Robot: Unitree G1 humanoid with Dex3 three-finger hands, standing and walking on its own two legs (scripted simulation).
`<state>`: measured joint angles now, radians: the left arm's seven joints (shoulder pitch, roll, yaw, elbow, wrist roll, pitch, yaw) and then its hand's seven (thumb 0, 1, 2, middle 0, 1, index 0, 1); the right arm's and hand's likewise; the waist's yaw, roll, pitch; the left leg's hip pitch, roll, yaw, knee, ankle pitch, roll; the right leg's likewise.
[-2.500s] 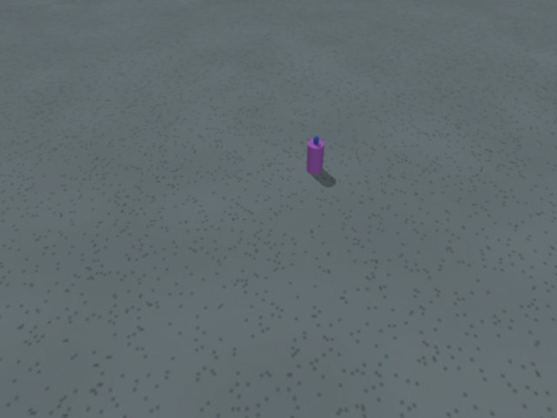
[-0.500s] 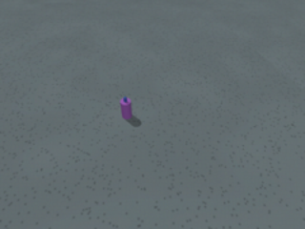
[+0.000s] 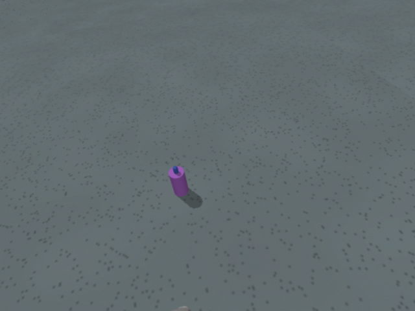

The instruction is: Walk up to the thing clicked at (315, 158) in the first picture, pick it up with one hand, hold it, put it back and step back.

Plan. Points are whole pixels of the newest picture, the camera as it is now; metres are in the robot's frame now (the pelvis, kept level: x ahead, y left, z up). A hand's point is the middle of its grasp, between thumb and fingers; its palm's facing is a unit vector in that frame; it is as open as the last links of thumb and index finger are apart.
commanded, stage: walk up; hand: left
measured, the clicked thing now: (178, 179) +0.94 +0.28 -0.66
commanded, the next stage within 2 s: none
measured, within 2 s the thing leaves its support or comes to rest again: neither
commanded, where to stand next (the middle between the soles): +0.63 +0.04 m, yaw +0 degrees
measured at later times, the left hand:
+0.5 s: hand (98, 263) +0.28 +0.32 -0.14, palm faces -0.07 -0.94 -0.34, open 7.4 cm
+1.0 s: hand (114, 207) +0.44 +0.32 -0.14, palm faces +0.00 -0.93 -0.38, open 7.4 cm
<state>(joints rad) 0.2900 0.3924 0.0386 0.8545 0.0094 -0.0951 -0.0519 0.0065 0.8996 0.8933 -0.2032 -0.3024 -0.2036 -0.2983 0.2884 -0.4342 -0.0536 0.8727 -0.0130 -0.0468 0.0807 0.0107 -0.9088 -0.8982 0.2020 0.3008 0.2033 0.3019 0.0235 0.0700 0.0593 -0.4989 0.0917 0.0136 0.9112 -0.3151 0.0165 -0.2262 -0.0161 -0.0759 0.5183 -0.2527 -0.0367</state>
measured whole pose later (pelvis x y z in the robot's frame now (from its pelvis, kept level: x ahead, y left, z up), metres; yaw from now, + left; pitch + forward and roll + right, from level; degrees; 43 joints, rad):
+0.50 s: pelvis +0.21 +0.05 +0.00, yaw +0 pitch -2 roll +1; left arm 0.26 0.43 0.04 0.91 0.01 -0.04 -0.07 0.01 0.90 0.89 -0.20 -0.30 -0.20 -0.30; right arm 0.35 -0.41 -0.05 0.85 -0.01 -0.08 0.06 0.01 -0.90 -0.90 0.21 0.30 0.21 0.30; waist -0.02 -0.04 0.08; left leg -0.12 0.02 0.12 0.45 -0.30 0.03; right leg -0.52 -0.10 -0.01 0.79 -0.22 -0.01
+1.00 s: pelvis +0.40 +0.04 -0.01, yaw +1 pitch -2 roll -1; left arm 0.33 0.43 0.04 0.85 0.02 -0.07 -0.05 0.01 0.90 0.89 -0.20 -0.30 -0.20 -0.30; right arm 0.30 -0.43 -0.07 0.88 -0.03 -0.05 0.09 0.01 -0.91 -0.90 0.20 0.30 0.20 0.30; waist 0.03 0.02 0.05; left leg -0.42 0.08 0.05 0.63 -0.24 0.01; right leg -0.20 -0.04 -0.09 0.58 -0.34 -0.01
